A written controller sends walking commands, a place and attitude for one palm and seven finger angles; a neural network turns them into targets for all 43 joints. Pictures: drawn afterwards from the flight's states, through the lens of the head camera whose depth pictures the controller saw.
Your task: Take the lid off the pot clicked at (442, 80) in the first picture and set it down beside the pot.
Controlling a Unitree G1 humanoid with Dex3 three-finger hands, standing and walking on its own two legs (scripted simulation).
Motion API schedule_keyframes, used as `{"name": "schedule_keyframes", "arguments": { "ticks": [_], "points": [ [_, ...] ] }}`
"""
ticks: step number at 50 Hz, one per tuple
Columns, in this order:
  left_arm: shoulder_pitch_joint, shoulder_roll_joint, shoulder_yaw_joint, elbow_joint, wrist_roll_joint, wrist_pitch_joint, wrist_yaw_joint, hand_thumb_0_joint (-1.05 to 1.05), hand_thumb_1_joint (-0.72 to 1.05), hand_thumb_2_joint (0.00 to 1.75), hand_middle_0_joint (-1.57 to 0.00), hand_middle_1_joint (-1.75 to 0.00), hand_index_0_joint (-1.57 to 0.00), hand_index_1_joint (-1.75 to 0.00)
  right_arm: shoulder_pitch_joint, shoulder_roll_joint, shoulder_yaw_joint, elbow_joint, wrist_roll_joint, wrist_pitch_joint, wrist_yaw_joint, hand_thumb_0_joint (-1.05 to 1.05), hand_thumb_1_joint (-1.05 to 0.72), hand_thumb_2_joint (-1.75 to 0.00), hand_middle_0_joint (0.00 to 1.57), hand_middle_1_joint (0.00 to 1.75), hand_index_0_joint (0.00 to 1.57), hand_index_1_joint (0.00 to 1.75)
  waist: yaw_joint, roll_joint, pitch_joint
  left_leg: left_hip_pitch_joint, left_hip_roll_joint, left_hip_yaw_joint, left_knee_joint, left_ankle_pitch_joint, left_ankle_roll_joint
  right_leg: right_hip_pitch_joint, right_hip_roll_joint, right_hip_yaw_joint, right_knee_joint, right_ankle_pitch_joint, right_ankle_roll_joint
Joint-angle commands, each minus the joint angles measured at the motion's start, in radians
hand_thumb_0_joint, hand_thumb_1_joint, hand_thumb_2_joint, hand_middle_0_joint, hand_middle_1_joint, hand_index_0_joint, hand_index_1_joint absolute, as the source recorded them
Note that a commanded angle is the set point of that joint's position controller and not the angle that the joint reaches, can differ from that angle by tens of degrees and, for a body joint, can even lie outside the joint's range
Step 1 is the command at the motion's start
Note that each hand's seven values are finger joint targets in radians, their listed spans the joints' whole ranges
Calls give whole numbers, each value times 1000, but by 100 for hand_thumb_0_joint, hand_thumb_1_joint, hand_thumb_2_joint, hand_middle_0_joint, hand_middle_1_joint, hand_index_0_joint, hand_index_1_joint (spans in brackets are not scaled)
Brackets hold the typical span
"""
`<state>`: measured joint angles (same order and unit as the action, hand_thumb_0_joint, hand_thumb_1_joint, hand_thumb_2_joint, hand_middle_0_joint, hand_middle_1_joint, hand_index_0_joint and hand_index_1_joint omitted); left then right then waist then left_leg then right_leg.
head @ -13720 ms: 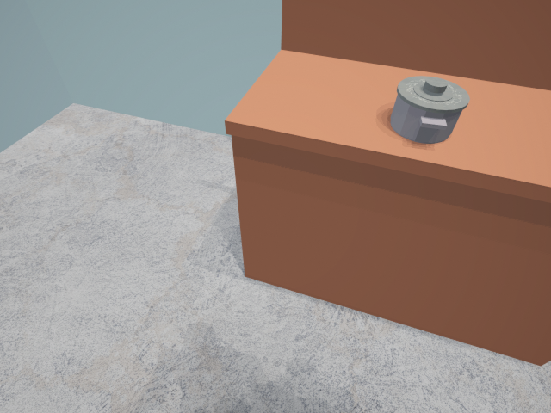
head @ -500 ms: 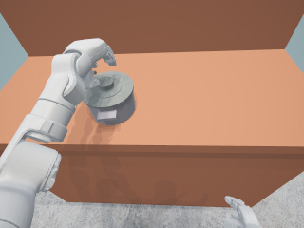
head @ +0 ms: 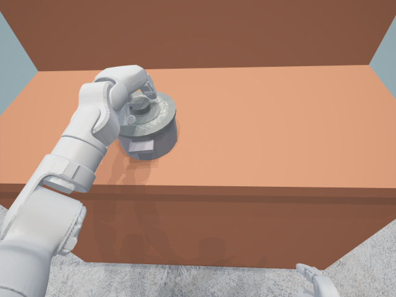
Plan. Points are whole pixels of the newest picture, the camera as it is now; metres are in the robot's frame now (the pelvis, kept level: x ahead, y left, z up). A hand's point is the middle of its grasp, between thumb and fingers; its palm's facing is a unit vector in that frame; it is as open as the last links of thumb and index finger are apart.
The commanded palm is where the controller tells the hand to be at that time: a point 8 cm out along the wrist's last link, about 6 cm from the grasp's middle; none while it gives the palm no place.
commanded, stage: lower the open fingers around the knob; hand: left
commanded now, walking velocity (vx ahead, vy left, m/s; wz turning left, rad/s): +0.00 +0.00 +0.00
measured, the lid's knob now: (139, 105) +0.49 +0.15 +0.13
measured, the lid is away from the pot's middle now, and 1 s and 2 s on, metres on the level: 0.00 0.00 0.00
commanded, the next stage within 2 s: close the fingers and squeeze the knob in 0.26 s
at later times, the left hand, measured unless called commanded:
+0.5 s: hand (132, 107) +0.45 +0.15 +0.16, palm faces -0.33 -0.08 -0.94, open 10.2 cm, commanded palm +0.43 +0.15 +0.22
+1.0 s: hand (133, 108) +0.45 +0.15 +0.15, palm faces -0.33 -0.09 -0.94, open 8.5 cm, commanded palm +0.43 +0.16 +0.22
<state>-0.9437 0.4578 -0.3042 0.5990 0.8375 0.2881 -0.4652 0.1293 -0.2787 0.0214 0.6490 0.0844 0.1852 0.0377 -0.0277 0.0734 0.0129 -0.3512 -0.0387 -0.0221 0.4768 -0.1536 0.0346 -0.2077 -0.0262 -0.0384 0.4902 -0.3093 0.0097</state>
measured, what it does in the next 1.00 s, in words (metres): stands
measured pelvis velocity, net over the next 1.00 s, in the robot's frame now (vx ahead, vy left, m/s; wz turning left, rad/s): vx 0.01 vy -0.01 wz -0.01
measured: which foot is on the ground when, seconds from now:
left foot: down 0.00-1.00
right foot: down 0.00-1.00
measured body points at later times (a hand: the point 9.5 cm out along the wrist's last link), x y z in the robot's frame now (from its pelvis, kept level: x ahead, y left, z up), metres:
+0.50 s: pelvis +0.00 +0.00 +0.00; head +0.03 -0.03 +0.45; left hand +0.46 +0.15 +0.21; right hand +0.13 -0.26 -0.13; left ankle +0.06 +0.10 -0.74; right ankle -0.03 -0.13 -0.74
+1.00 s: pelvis +0.01 -0.01 +0.00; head +0.03 -0.03 +0.45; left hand +0.46 +0.15 +0.21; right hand +0.16 -0.25 -0.12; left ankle +0.06 +0.10 -0.74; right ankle -0.03 -0.13 -0.74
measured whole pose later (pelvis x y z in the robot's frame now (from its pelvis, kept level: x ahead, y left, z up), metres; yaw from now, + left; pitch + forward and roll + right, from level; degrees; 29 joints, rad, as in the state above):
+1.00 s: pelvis +0.01 -0.01 +0.00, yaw +0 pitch +2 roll +0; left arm -0.94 0.46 -0.28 0.65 0.84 0.27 -0.46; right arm 0.12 -0.27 0.03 0.65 0.08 0.18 0.02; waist -0.04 0.08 0.01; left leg -0.35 -0.03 -0.02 0.48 -0.16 0.03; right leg -0.20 -0.02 -0.03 0.48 -0.31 0.00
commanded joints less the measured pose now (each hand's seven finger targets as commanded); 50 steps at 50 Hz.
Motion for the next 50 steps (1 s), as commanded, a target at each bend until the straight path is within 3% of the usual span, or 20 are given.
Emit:
{"name": "schedule_keyframes", "arguments": {
  "ticks": [1,3,5,8,12,14,15,18,19,21,23,28,34,35,37,42,44,45,48,50],
  "points": [
    [-485,201,114,-106,25,-14,42,0,-37,162,-86,-8,-86,-8,-86,-111,-36,-129,-4,-44,-11,0,-90,-90,20,30,20,30,-8,-81,-359,305,-27,-19,-27,106,27,-74,72,-27,-64,259,-57],
    [-512,153,77,-104,16,-12,40,0,-37,162,-86,-8,-86,-8,-85,-108,-39,-127,-5,-44,-14,0,-90,-90,20,30,20,30,-15,-91,-353,303,-30,-18,-27,93,31,-82,70,-26,-68,257,-55],
    [-510,222,132,-100,20,-16,46,0,-37,162,-86,-8,-86,-8,-75,-112,-39,-126,-9,-45,-17,0,-90,-90,20,30,20,30,-7,-93,-393,311,-30,-16,-22,105,33,-57,67,-19,-65,274,-53],
    [-531,221,121,-48,20,-16,38,0,-37,162,-86,-8,-86,-8,-73,-112,-37,-118,-6,-44,-25,0,-90,-90,20,30,20,30,-15,-117,-351,277,-33,-9,-26,79,37,-64,66,-17,-73,274,-48],
    [-543,232,124,-52,29,-29,37,0,-37,162,-86,-8,-86,-8,-64,-114,-37,-121,-6,-46,-26,0,-90,-90,20,30,20,30,-16,-94,-366,290,-34,-8,-17,108,37,-60,67,-14,-66,304,-51],
    [-538,184,94,-79,16,-32,33,0,-37,162,-86,-8,-86,-8,-62,-115,-47,-126,-6,-46,-22,0,-90,-90,20,30,20,30,-23,-71,-385,319,-31,-11,-9,131,40,-69,67,-18,-65,316,-54],
    [-519,232,135,-72,25,-33,36,0,-37,162,-86,-8,-86,-8,-54,-116,-45,-124,-9,-50,-22,0,-90,-90,20,30,20,30,-11,-67,-410,325,-32,-13,-11,138,37,-52,69,-14,-61,320,-53],
    [-484,207,119,-63,17,-35,28,0,-37,162,-86,-8,-86,-8,-61,-114,-42,-132,-7,-52,-20,0,-90,-90,20,30,20,30,-11,-93,-377,307,-35,-10,-12,147,39,-50,69,-16,-63,342,-52],
    [-476,193,112,-76,6,-36,26,0,-17,112,-63,-45,-63,-45,-60,-117,-47,-132,-5,-48,-21,0,-90,-90,20,30,20,30,-16,-102,-372,306,-33,-8,-9,154,44,-50,68,-18,-70,351,-52],
    [-503,236,138,-74,18,-34,28,0,-16,112,-61,-51,-61,-51,-54,-120,-45,-126,-6,-47,-23,0,-90,-90,20,30,20,30,-13,-124,-365,297,-33,-5,-14,144,43,-41,70,-13,-71,356,-48],
    [-521,200,107,-108,17,-30,25,0,-14,112,-60,-57,-60,-57,-58,-117,-48,-128,-6,-50,-20,0,-90,-90,20,30,20,30,-15,-94,-372,316,-35,-9,-16,142,42,-53,70,-16,-72,345,-50],
    [-502,214,121,-167,23,-32,31,0,-8,112,-59,-68,-59,-68,-70,-117,-47,-137,-6,-53,-12,0,-90,-90,20,30,20,30,-8,-49,-401,351,-31,-16,-9,199,36,-48,74,-18,-58,373,-55],
    [-485,181,102,-165,6,-19,37,0,-2,110,-60,-78,-60,-78,-80,-116,-47,-134,-5,-49,-15,0,-90,-90,20,30,20,30,-13,-70,-378,339,-30,-15,-17,177,39,-53,74,-23,-71,352,-55],
    [-497,228,136,-155,15,-18,41,0,-1,109,-60,-80,-60,-80,-75,-115,-44,-128,-7,-50,-17,0,-90,-90,20,30,20,30,-6,-87,-392,335,-29,-16,-21,165,36,-39,73,-19,-68,343,-53],
    [-537,204,105,-127,20,-13,39,0,2,108,-60,-83,-60,-83,-82,-112,-39,-123,-5,-47,-22,0,-90,-90,20,30,20,30,-14,-93,-361,314,-33,-12,-26,135,38,-54,71,-16,-75,329,-51],
    [-537,238,129,-127,25,-20,34,0,8,105,-62,-88,-62,-88,-86,-113,-37,-126,-7,-49,-24,0,-90,-90,20,30,20,30,-9,-89,-395,318,-36,-11,-14,154,38,-35,67,-11,-64,361,-51],
    [-499,206,115,-160,10,-25,32,0,10,103,-63,-90,-63,-90,-87,-112,-42,-139,-8,-49,-20,0,-90,-90,20,30,20,30,-9,-71,-427,343,-37,-14,2,203,42,-25,67,-12,-59,399,-53],
    [-499,245,148,-149,21,-26,34,0,12,103,-63,-91,-63,-91,-80,-111,-40,-132,-12,-51,-21,0,-90,-90,20,30,20,30,-2,-85,-436,342,-37,-12,3,223,40,-10,69,-8,-53,422,-52],
    [-503,251,144,-91,19,-20,27,0,16,100,-65,-94,-65,-94,-82,-113,-35,-128,-6,-43,-26,0,-90,-90,20,30,20,30,-8,-113,-361,288,-38,-5,-10,162,41,-28,66,-10,-69,388,-47],
    [-503,267,157,-155,24,-28,32,0,18,98,-66,-95,-66,-95,-87,-113,-37,-141,-9,-45,-23,0,-90,-90,20,30,20,30,0,-84,-425,327,-37,-9,-3,213,41,-6,67,-6,-53,419,-50]
  ]
}}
